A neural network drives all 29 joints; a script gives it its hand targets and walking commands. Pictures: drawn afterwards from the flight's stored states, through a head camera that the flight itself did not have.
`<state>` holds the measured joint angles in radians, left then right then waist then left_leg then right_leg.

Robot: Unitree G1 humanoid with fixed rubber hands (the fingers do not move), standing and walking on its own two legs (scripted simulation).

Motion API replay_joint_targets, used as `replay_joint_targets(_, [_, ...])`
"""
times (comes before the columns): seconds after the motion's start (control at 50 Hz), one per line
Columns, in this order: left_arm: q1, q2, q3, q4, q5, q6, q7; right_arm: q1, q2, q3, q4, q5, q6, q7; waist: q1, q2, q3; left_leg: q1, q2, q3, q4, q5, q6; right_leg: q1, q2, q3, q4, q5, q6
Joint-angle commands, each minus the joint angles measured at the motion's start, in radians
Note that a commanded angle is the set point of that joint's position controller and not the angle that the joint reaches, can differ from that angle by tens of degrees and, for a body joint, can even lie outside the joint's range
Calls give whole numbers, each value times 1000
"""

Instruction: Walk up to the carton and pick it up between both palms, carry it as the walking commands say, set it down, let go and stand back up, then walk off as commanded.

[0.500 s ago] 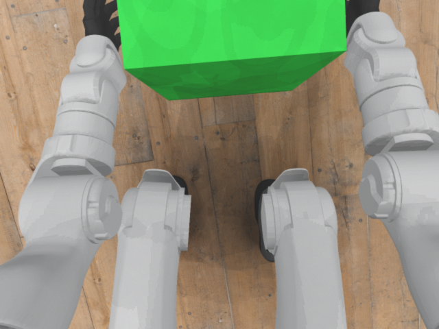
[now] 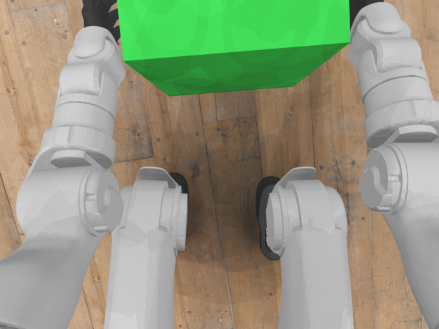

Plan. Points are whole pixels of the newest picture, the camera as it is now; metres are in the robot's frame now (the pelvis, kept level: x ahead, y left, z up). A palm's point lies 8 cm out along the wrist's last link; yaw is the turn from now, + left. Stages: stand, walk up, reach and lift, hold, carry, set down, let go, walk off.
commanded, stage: set down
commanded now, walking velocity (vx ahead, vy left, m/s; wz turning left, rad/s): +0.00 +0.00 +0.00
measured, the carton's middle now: (229, 32) +0.54 -0.02 -0.23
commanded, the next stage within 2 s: none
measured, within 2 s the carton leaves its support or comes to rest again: rests again in 0.58 s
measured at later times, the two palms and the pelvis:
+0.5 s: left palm (102, 27) +0.53 +0.17 -0.16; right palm (361, 7) +0.54 -0.20 -0.16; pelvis +0.00 +0.00 +0.00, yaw +0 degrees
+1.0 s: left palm (86, 30) +0.53 +0.19 -0.17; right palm (379, 7) +0.55 -0.23 -0.17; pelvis +0.01 +0.00 +0.00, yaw +0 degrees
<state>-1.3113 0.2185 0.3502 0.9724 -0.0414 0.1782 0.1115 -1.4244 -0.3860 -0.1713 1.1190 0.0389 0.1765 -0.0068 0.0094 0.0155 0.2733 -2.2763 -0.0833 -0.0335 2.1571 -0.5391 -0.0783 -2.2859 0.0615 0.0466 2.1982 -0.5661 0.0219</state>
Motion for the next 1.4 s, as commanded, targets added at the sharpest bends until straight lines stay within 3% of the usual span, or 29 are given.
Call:
replay_joint_targets(0.0, [-618,-751,-303,-139,-59,-31,-236,-454,838,219,-130,53,-21,237,1,-46,-951,416,-26,118,-123,200,59,428,17,-55,-200,214,-37])
replay_joint_targets(0.18, [-598,-681,-269,-130,-47,-40,-225,-447,763,193,-120,38,-31,227,10,-48,-948,421,-19,119,-118,195,53,443,10,-54,-193,213,-31])
replay_joint_targets(0.3, [-547,-535,-219,-101,-34,-63,-186,-434,603,160,-100,31,-58,187,23,-53,-963,444,-9,120,-117,183,44,469,-1,-50,-189,201,-21])
replay_joint_targets(0.36, [-479,-371,-172,-64,-23,-85,-141,-407,422,128,-78,30,-81,141,31,-56,-975,469,0,120,-117,178,36,489,-12,-48,-189,188,-12])
replay_joint_targets(0.44, [-330,32,-107,-2,-46,-128,-28,-314,-21,76,-39,57,-124,20,16,-58,-999,520,20,119,-132,184,24,553,-39,-49,-206,177,1])
replay_joint_targets(0.48, [-309,107,-121,24,-89,-136,8,-310,-107,84,-23,91,-133,-19,19,-61,-1030,538,26,116,-132,198,23,576,-47,-47,-204,182,8])
replay_joint_targets(0.54, [-302,160,-138,25,-129,-150,31,-312,-159,102,-36,128,-146,-38,26,-71,-1084,555,29,110,-127,246,25,595,-51,-41,-191,235,12])
replay_joint_targets(0.66, [-256,200,-146,1,-159,-164,42,-279,-213,106,-66,167,-162,-39,30,-77,-1169,582,36,93,-119,343,26,597,-54,-40,-166,334,6])
replay_joint_targets(0.88, [-204,207,-152,-28,-172,-155,19,-211,-250,78,-58,159,-151,-10,11,-73,-1118,530,44,85,-119,310,26,555,-64,-46,-166,314,-5])
replay_joint_targets(1.06, [-190,263,-144,-191,-196,-119,33,-227,-290,69,-254,169,-109,-10,34,-98,-1397,649,36,132,-156,306,26,784,-52,-78,-204,341,-5])
replay_joint_targets(1.38, [-60,177,-62,-237,-90,-53,-11,-81,-233,-49,-228,41,-56,58,21,-68,-1259,626,20,133,-391,272,23,698,-27,-89,-441,299,-15])
